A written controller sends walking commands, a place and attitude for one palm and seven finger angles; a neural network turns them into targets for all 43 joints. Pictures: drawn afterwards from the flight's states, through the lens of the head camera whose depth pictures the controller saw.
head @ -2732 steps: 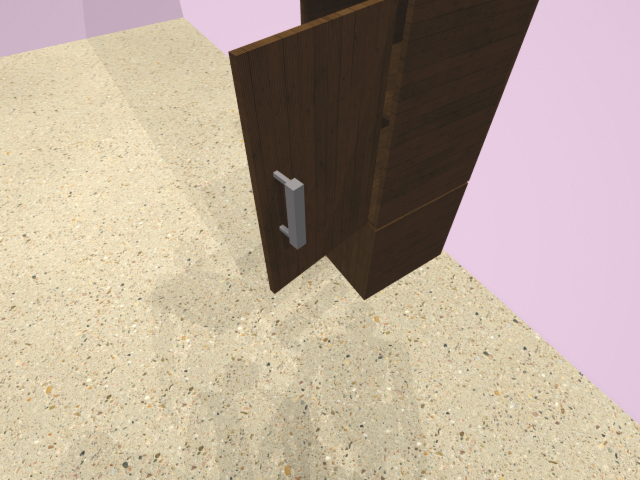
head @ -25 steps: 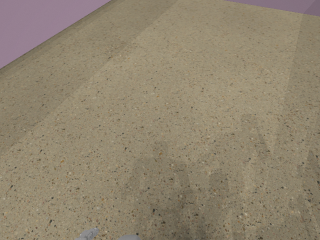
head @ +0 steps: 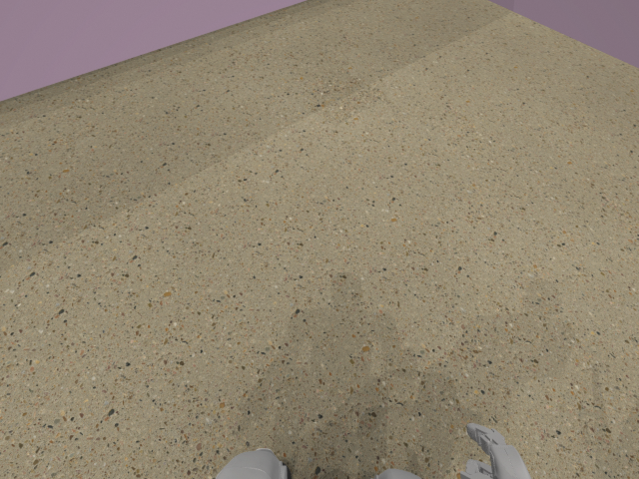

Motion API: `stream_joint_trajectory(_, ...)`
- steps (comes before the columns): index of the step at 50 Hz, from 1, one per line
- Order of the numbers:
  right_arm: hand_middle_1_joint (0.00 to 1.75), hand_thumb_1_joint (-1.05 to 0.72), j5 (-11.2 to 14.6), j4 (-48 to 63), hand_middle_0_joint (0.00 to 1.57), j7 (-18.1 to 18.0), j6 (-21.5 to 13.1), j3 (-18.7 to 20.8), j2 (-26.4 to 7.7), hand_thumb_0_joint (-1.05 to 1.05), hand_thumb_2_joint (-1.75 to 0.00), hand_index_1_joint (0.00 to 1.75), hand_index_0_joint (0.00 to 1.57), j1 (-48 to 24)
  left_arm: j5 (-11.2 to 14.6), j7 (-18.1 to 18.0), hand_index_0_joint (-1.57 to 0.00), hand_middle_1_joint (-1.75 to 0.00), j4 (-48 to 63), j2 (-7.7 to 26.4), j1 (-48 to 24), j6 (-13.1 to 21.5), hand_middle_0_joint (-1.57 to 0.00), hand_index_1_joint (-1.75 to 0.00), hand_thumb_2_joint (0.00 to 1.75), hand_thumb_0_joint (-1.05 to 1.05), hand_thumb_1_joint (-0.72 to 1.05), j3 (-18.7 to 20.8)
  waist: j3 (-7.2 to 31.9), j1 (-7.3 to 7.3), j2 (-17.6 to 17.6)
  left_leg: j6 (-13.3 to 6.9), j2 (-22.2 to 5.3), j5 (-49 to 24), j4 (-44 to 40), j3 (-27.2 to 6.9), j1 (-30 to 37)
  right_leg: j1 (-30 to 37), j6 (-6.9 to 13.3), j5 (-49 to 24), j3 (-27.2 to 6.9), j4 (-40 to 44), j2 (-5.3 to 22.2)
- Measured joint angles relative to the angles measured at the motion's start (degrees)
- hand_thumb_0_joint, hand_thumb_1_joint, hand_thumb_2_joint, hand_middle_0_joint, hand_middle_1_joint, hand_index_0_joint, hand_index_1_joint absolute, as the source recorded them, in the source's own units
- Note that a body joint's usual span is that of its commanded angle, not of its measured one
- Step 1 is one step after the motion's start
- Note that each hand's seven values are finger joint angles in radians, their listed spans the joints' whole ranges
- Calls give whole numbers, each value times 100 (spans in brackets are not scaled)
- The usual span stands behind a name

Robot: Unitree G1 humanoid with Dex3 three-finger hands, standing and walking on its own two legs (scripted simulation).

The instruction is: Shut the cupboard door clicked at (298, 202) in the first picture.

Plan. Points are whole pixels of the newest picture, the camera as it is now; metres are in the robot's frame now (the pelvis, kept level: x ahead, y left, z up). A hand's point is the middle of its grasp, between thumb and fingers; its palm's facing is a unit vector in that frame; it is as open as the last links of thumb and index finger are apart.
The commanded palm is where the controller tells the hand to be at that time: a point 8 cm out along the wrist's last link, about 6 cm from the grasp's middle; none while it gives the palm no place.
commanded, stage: turn to face it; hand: left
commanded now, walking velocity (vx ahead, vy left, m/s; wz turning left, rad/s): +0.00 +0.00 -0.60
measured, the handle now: out of the picture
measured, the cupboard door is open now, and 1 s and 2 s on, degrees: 26 26 26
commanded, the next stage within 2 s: none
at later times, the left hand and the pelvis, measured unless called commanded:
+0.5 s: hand (215, 452) +0.16 +0.16 -0.15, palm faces -0.23 -0.95 -0.23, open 7.4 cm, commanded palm none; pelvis +0.06 -0.02 +0.01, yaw -17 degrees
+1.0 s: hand (246, 349) +0.30 +0.14 -0.14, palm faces -0.56 -0.80 -0.23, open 7.4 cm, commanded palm none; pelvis +0.08 +0.03 +0.02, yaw -36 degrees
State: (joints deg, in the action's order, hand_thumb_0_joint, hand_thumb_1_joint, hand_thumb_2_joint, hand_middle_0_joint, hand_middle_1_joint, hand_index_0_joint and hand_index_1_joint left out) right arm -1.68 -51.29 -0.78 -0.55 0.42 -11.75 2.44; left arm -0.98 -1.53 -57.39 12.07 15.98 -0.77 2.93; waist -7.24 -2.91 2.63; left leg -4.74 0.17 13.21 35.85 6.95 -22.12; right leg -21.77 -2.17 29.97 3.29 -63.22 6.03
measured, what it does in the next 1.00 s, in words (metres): steps on the spot, turning right: right foot, then left foot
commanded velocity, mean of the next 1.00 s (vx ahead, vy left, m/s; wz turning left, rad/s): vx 0.00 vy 0.00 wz -0.60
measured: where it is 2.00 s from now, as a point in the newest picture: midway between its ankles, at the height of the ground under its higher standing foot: outside the picture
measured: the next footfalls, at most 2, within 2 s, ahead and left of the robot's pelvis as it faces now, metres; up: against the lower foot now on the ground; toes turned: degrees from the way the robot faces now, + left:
right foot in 0.32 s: +0.06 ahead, -0.14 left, +0.00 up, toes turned -16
left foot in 0.68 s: +0.18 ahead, +0.10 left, +0.00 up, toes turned -22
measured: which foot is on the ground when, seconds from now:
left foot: down 0.00-0.32, up 0.34-0.66, down 0.68-1.00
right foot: up 0.00-0.30, down 0.32-0.68, up 0.70-1.00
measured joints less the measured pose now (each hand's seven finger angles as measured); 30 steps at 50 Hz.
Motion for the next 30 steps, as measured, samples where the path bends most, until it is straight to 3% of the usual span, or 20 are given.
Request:
stream_joint_trajectory(5, 30, -91, -1, -143, 20, -32, 103, -120, 240, 0, -90, 30, 20, 126, -32, 91, -20, -30, 101, -78, -133, -118, -20, -29, 90, 0, 91, -6, 212, 9, -180, -10, -133, -101, -570, 152, 479, -288, 2, -493, -200, 808, -115)
stream_joint_trajectory(9, 30, -91, 12, -217, 21, -24, 199, -69, 357, 0, -90, 30, 20, 296, -53, 172, -20, -30, 161, -141, -111, -230, -20, -29, 90, 0, 91, 59, 337, 58, -313, 55, -307, 6, -674, 383, 675, -242, -13, -695, -91, 1238, -230)
stream_joint_trajectory(14, 30, -91, 6, -272, 21, -37, 231, 90, 212, -1, -90, 30, 20, 459, -57, 236, -20, -30, 248, -167, -102, -258, -20, -29, 90, 0, 91, 128, 350, 147, -392, 183, -524, 290, -428, 747, 707, 137, 2, -936, 102, 1991, -363)
stream_joint_trajectory(16, 30, -91, 26, -309, 21, -40, 248, 156, 117, -1, -90, 30, 20, 567, -62, 256, -20, -30, 325, -132, -73, -199, -20, -29, 90, 0, 91, 141, 372, 153, -361, 270, -605, 510, -108, 890, 618, 459, 89, -1434, 76, 2668, -415)
stream_joint_trajectory(17, 30, -91, 46, -333, 21, -40, 267, 197, 58, -1, -90, 30, 20, 611, -80, 249, -20, -30, 337, -123, -65, -144, -20, -29, 90, 0, 91, 147, 400, 132, -356, 349, -648, 668, 142, 894, 508, 513, 239, -1184, 9, 2814, -465)
stream_joint_trajectory(20, 30, -91, 58, -388, 21, -91, 387, 305, -173, 0, -90, 30, 20, 642, -77, 195, -20, -30, 339, -199, -150, -63, -20, -29, 90, 0, 91, 107, 302, 157, -484, 585, -484, 1556, 1554, 137, -16, 488, 354, -1067, -113, 2816, -623)
stream_joint_trajectory(23, 30, -91, 66, -394, 20, -119, 419, 328, -278, 0, -90, 30, 20, 642, -53, 130, -20, -30, 368, -199, -175, -50, -20, -29, 90, 0, 91, 103, 223, 187, -403, 746, -312, 1492, 2469, -280, -388, 616, 330, -1310, -309, 3151, -673)
stream_joint_trajectory(26, 30, -91, 76, -335, 20, -106, 408, 320, -292, 0, -90, 29, 20, 638, -47, 119, -20, -30, 382, -130, -199, -87, -20, -30, 90, 0, 90, 111, 208, 217, -268, 846, -300, 1286, 2325, -469, -462, 726, 298, -1457, -510, 3420, -697)
stream_joint_trajectory(30, 30, -91, 95, -208, 20, -99, 371, 286, -247, 0, -90, 29, 20, 595, -66, 159, -20, -30, 410, -4, -269, -146, -20, -30, 90, 0, 90, 137, 222, 214, -122, 885, -290, 1169, 1395, -607, -246, 728, 198, -1488, -786, 3457, -723)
